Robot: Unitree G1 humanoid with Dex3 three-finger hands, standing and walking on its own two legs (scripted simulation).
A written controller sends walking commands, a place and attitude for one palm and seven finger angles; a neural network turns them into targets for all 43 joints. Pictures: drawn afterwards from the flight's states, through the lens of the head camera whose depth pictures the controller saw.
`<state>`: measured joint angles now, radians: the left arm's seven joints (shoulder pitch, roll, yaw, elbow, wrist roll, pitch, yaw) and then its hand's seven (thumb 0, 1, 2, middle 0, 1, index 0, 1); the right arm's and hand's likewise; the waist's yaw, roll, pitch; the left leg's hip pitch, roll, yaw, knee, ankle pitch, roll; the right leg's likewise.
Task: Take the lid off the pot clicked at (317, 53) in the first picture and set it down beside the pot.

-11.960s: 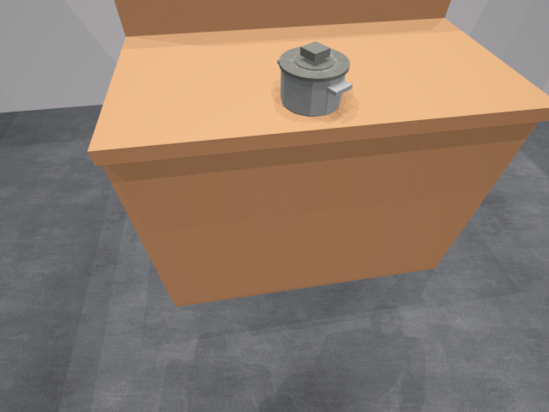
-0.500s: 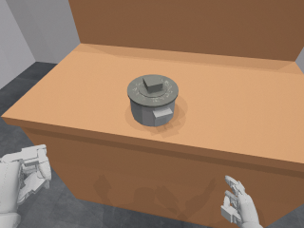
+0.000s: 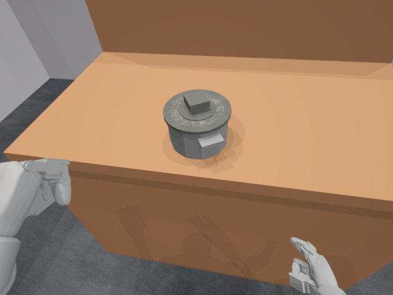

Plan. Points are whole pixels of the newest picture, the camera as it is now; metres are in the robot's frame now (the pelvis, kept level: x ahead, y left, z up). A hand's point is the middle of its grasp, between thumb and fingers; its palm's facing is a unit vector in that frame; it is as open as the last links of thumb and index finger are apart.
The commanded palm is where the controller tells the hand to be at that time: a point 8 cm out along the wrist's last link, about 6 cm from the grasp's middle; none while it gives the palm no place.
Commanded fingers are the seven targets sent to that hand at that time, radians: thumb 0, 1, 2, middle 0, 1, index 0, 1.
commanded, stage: reach forward and open the fingers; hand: left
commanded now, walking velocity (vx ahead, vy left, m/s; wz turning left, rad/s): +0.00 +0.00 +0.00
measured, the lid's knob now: (196, 101) +0.48 +0.08 +0.16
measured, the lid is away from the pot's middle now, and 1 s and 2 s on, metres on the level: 0.00 0.00 0.00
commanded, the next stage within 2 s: move the open hand above the knob in 0.92 s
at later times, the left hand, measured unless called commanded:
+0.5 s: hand (48, 183) +0.21 +0.26 +0.19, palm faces -0.12 +0.05 -0.99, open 6.0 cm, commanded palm +0.19 +0.25 +0.26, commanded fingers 0.00 -0.23 1.63 -0.95 -0.26 -0.95 -0.26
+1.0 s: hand (74, 147) +0.26 +0.23 +0.23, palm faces -0.06 +0.05 -1.00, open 9.9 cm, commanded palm +0.23 +0.22 +0.29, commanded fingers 0.00 -0.36 1.63 -0.87 -0.08 -0.87 -0.08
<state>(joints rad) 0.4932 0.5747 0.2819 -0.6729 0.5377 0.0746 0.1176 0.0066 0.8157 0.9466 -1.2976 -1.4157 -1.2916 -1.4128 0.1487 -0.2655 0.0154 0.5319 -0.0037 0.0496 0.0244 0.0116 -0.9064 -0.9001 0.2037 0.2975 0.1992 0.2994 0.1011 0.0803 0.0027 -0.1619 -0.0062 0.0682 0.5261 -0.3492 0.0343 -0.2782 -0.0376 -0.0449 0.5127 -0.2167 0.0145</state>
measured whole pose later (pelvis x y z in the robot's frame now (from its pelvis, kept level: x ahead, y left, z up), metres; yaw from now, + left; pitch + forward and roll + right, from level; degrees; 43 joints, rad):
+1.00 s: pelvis -0.04 -0.02 +0.00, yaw +1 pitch -2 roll +1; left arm -0.26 0.78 0.07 -0.17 0.69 0.09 -0.48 0.00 -0.36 1.64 -0.89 -0.09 -0.88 -0.09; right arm 0.15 -0.32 0.02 0.52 0.07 0.03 -0.01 0.01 -0.91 -0.90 0.20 0.30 0.20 0.30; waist 0.06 0.12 0.03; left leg -0.18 -0.02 0.05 0.45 -0.24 0.02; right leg -0.30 -0.05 -0.06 0.47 -0.14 -0.01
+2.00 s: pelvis -0.02 -0.02 +0.00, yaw +1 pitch +0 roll +2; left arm -0.74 0.54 -0.26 0.14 0.81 0.28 -0.45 0.00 -0.36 1.62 -0.88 -0.09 -0.88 -0.08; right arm 0.12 -0.29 0.04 0.55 0.08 0.11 0.03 0.01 -0.91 -0.90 0.20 0.30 0.20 0.30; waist 0.02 0.11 -0.01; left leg -0.18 -0.03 0.05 0.43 -0.25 0.02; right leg -0.33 -0.06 -0.05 0.49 -0.17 0.00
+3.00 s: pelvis +0.00 +0.00 +0.01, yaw +1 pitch +3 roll +1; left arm -1.05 0.36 -0.36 0.52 0.86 0.36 -0.42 0.00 -0.36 1.62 -0.88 -0.09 -0.88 -0.08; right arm 0.19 -0.28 0.02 0.61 0.08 0.13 0.04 0.01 -0.91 -0.90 0.20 0.30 0.19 0.30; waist -0.03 0.09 -0.04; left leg -0.18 -0.04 0.06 0.39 -0.26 0.04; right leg -0.33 -0.07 -0.04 0.46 -0.18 0.01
